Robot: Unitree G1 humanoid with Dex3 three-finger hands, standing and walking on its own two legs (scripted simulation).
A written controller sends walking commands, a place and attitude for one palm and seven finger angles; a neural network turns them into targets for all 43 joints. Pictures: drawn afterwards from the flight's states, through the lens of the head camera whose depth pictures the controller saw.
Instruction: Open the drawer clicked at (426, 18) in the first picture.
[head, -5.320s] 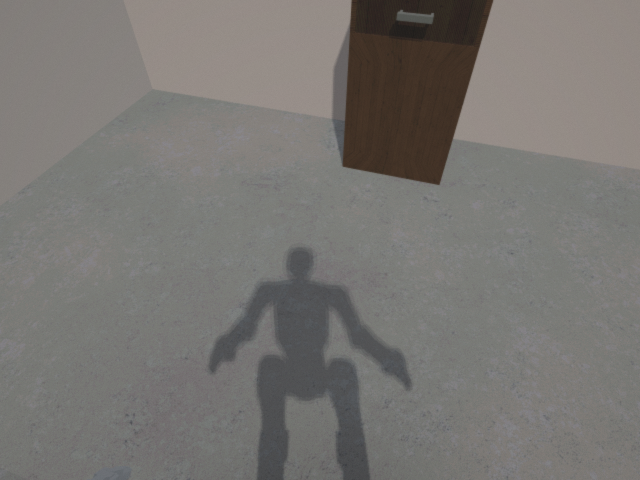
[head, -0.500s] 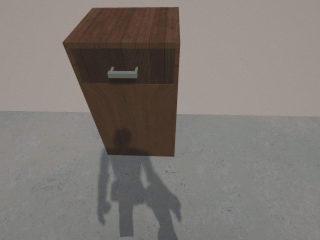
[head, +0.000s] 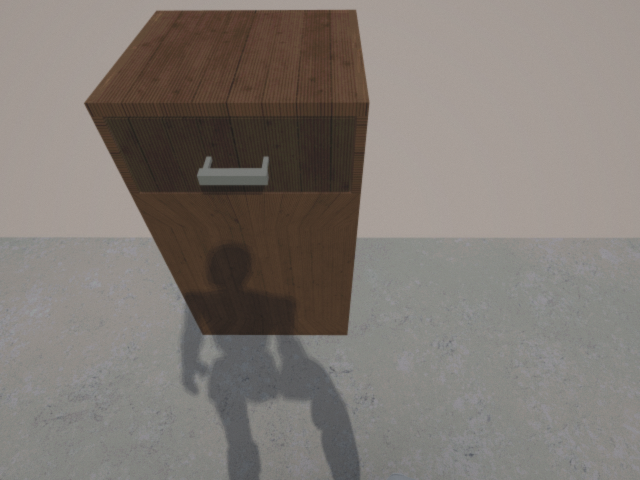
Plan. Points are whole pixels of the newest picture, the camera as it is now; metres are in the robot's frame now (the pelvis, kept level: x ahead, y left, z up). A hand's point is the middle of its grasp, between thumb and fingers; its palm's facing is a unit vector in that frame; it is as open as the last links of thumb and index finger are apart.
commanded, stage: take the last steps up to it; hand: left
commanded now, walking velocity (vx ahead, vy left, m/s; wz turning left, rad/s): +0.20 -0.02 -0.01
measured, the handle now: (235, 169) +0.65 +0.20 -0.01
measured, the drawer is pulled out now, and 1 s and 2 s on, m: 0.00 0.00 0.00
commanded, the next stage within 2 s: come to a stop and stand still in 0.10 s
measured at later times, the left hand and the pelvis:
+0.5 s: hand out of the picture +0.13 +0.17 -0.18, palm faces +0.05 -0.98 -0.18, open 7.3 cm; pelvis +0.12 +0.00 +0.00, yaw -1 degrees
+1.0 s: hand out of the picture +0.14 +0.11 -0.16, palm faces +0.04 -0.97 -0.23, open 7.3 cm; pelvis +0.08 -0.07 +0.00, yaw +0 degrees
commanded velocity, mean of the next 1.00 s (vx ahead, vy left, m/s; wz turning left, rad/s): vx -0.07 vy -0.02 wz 0.00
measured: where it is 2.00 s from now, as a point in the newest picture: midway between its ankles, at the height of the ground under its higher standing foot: outside the picture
